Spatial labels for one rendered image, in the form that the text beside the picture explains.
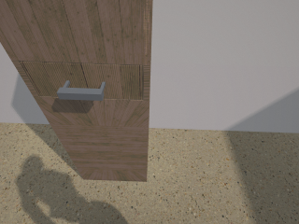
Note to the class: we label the handle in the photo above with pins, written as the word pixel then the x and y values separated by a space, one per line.
pixel 85 94

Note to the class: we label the drawer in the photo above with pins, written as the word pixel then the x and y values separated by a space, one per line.
pixel 123 81

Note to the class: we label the cabinet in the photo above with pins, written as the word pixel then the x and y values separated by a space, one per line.
pixel 106 140

